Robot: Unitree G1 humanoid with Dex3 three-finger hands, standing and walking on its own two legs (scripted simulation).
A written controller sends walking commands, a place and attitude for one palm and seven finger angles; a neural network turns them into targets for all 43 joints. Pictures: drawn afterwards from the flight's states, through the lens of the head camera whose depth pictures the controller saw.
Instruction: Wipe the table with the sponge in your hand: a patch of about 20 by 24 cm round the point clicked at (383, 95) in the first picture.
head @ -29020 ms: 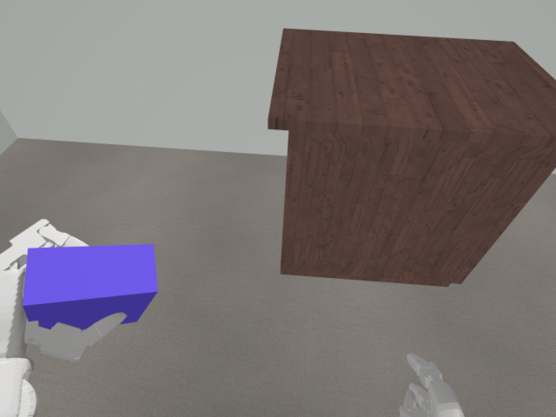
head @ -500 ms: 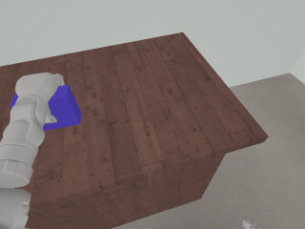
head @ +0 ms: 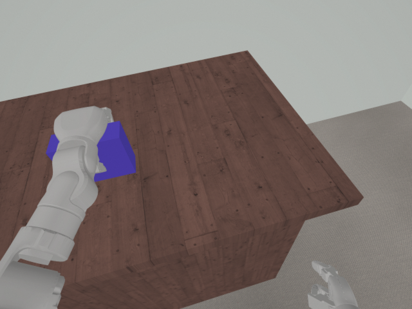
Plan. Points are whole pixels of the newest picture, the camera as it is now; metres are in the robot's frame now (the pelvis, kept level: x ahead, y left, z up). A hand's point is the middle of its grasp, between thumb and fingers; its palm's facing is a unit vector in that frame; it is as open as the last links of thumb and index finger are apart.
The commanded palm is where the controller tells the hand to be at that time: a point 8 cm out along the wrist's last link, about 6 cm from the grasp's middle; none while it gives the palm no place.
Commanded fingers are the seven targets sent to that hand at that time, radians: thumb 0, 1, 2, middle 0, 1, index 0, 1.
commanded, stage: wipe back along the middle lane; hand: left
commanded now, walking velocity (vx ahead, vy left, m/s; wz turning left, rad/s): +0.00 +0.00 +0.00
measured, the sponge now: (99, 160) +0.37 +0.28 +0.08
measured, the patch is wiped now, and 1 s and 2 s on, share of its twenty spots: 0.50 0.65 0.95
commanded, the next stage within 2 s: slide across to the third lane in 1.52 s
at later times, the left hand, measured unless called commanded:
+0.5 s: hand (96, 170) +0.32 +0.24 +0.12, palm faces +0.01 -0.01 -1.00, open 9.7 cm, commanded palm +0.29 +0.24 +0.16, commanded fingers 0.00 0.10 1.30 -1.20 -1.60 -1.20 -1.60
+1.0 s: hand (94, 185) +0.29 +0.23 +0.12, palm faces +0.07 -0.04 -1.00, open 9.7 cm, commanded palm +0.24 +0.23 +0.15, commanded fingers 0.00 0.10 1.30 -1.20 -1.60 -1.20 -1.60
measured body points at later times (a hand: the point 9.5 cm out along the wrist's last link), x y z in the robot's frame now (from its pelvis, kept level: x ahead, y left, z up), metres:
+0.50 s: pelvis -0.02 -0.02 +0.00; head -0.02 -0.07 +0.45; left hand +0.31 +0.24 +0.18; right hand +0.19 -0.25 -0.10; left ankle -0.03 +0.09 -0.74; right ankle -0.04 -0.11 -0.74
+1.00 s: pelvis -0.02 -0.02 +0.00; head -0.04 -0.07 +0.44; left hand +0.28 +0.23 +0.17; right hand +0.18 -0.25 -0.11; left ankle -0.03 +0.09 -0.74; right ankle -0.04 -0.11 -0.74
